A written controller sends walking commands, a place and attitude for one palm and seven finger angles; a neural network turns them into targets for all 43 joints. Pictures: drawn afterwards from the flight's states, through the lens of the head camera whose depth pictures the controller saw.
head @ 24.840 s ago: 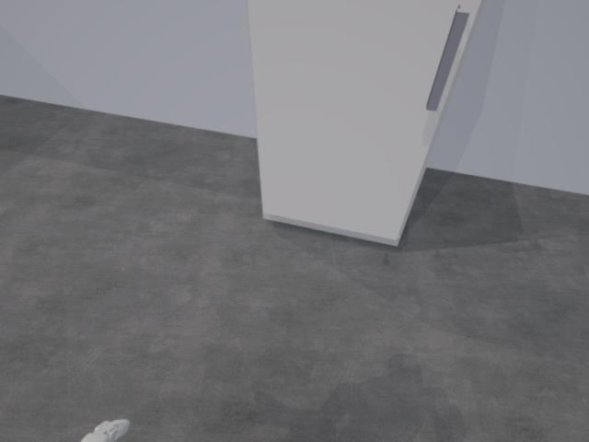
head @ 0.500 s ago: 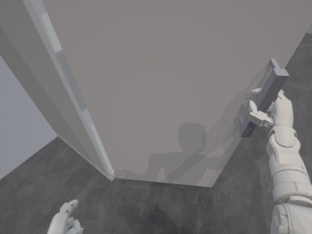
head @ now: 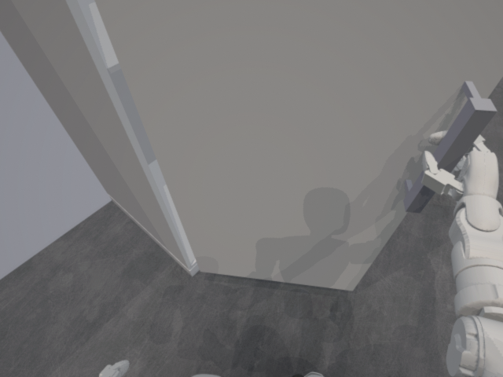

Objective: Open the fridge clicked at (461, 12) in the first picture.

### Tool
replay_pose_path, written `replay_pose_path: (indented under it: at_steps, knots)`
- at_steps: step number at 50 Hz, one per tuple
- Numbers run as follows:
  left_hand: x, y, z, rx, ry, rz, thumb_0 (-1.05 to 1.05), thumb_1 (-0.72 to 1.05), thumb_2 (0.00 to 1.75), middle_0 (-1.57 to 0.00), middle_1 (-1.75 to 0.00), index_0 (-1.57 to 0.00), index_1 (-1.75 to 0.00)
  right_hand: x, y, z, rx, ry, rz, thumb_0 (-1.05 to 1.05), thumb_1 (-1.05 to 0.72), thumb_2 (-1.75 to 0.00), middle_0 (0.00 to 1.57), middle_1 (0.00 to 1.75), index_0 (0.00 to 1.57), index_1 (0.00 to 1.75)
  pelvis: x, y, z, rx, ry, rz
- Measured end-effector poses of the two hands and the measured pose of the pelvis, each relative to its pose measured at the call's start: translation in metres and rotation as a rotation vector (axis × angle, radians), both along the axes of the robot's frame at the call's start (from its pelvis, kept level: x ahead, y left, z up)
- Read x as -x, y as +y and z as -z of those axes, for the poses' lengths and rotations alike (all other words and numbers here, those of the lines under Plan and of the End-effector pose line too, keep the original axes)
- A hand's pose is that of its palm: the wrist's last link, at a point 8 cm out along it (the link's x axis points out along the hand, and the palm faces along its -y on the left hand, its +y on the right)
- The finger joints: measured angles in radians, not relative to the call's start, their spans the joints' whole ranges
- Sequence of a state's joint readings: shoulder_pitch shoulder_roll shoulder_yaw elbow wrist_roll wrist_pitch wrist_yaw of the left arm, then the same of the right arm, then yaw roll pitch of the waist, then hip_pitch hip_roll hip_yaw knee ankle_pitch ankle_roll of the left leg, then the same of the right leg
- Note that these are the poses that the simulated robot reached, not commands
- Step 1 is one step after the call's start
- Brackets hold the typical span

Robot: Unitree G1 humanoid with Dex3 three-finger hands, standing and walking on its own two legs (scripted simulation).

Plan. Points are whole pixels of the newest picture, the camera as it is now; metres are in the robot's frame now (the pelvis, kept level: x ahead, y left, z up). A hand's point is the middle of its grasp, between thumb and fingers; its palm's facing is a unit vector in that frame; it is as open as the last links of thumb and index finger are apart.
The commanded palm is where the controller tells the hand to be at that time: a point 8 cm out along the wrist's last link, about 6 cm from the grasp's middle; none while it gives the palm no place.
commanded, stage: loosen the grip on the handle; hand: right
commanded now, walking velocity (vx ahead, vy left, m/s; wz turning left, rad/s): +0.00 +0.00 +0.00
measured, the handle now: (436, 154) +0.49 -0.24 +0.09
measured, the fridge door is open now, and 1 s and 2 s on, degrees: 57 56 56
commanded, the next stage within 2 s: slip the hand off the handle in 0.62 s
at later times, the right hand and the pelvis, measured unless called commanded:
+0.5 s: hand (438, 172) +0.45 -0.24 +0.08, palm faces +0.22 +0.96 -0.19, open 13.1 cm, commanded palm +0.41 -0.28 +0.11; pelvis +0.03 +0.01 -0.01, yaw +1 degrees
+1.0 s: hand (485, 176) +0.43 -0.29 +0.11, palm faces +0.26 +0.94 -0.20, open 14.7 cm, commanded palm +0.40 -0.33 +0.11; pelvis +0.05 +0.01 -0.01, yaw +0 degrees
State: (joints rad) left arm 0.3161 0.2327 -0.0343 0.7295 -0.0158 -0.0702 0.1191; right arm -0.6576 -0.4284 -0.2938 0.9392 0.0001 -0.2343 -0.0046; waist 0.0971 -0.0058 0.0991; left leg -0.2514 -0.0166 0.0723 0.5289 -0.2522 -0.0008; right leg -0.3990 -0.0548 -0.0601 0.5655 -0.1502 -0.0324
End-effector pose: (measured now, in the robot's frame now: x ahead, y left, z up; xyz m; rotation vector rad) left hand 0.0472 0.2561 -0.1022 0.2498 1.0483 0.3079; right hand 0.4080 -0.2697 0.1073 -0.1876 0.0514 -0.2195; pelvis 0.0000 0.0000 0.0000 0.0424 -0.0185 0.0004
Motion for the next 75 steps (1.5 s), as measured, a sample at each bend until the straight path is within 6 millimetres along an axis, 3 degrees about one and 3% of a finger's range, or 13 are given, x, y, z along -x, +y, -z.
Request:
replay_pose_path:
  at_steps: [4,10,17,25,29,37,44,48,53,59,68,75]
  knots:
    - [-0.016,-0.002,-0.001,0.017,-0.033,0.037,0.01,0.9,0.9,-0.21,-0.3,-0.21,-0.3,-0.003,-0.003,-0.002,0.013,0.016,-0.028,-0.09,-0.58,-0.77,0.41,1.38,0.42,1.4,-0.001,0.002,0.0,0.002,0.008,-0.008]
    - [-0.039,0.015,-0.017,-0.009,-0.137,0.076,0.01,0.9,0.9,-0.21,-0.3,-0.21,-0.3,-0.012,-0.012,-0.013,-0.052,0.019,0.0,-0.04,-0.41,-0.71,0.43,1.39,0.43,1.4,-0.005,0.007,0.002,0.023,0.081,-0.014]
    - [-0.052,0.031,-0.019,-0.025,-0.15,0.083,0.01,0.9,0.9,-0.21,-0.3,-0.21,-0.3,-0.009,-0.009,-0.009,0.005,-0.016,-0.006,0.0,0.03,-0.47,0.39,1.36,0.44,1.39,-0.014,0.007,0.006,0.028,0.094,-0.016]
    - [-0.065,0.026,-0.01,-0.011,-0.088,0.075,0.01,0.9,0.9,-0.21,-0.3,-0.2,-0.3,-0.012,-0.017,0.012,0.001,0.013,0.016,0.0,0.42,-0.27,0.36,1.3,0.38,1.31,-0.032,0.009,0.007,0.028,0.117,-0.018]
    - [-0.072,0.018,-0.004,0.012,-0.071,0.068,0.01,0.9,0.9,-0.21,-0.3,-0.2,-0.3,-0.015,-0.028,0.007,0.018,-0.015,0.043,-0.01,0.49,-0.23,0.33,1.25,0.33,1.25,-0.042,0.008,0.007,0.027,0.133,-0.02]
    - [-0.096,0.003,0.004,0.071,-0.096,0.071,0.01,0.9,0.9,-0.21,-0.3,-0.21,-0.3,-0.011,-0.022,-0.006,-0.002,-0.022,-0.013,-0.01,0.54,-0.21,0.27,1.18,0.27,1.18,-0.061,0.004,0.006,0.027,0.138,-0.018]
    - [-0.112,0.003,-0.002,0.052,-0.137,0.081,0.01,0.9,0.9,-0.21,-0.3,-0.21,-0.3,-0.006,-0.055,-0.008,-0.003,0.014,0.09,-0.01,0.55,-0.21,0.26,1.16,0.26,1.16,-0.059,0.007,0.007,0.029,0.139,-0.018]
    - [-0.112,0.007,-0.003,0.035,-0.137,0.095,0.01,0.9,0.9,-0.21,-0.3,-0.21,-0.3,0.006,-0.064,-0.015,0.026,-0.016,0.063,-0.01,0.55,-0.21,0.25,1.15,0.25,1.15,-0.056,0.006,0.008,0.023,0.14,-0.013]
    - [-0.104,0.013,-0.004,0.008,-0.119,0.099,0.01,0.9,0.9,-0.21,-0.3,-0.21,-0.3,0.017,-0.075,-0.006,-0.016,0.02,0.049,-0.01,0.55,-0.2,0.25,1.15,0.25,1.15,-0.05,0.006,0.009,0.017,0.135,0.001]
    - [-0.089,0.016,-0.004,-0.025,-0.097,0.107,0.01,0.9,0.9,-0.21,-0.3,-0.21,-0.3,0.017,-0.081,-0.002,0.012,0.016,0.053,-0.01,0.55,-0.2,0.25,1.15,0.25,1.15,-0.039,0.005,0.011,0.008,0.14,0.013]
    - [-0.058,0.012,0.0,-0.014,-0.063,0.058,0.01,0.9,0.9,-0.21,-0.3,-0.21,-0.3,0.011,-0.091,-0.012,0.005,0.004,0.028,-0.01,0.55,-0.2,0.25,1.15,0.25,1.15,-0.035,0.001,0.012,0.005,0.151,-0.004]
    - [-0.052,0.004,0.002,0.009,-0.066,0.048,0.01,0.9,0.9,-0.21,-0.3,-0.21,-0.3,0.032,-0.093,-0.004,0.007,0.006,0.015,-0.01,0.55,-0.2,0.25,1.15,0.25,1.15,-0.037,-0.005,0.012,0.005,0.144,-0.014]
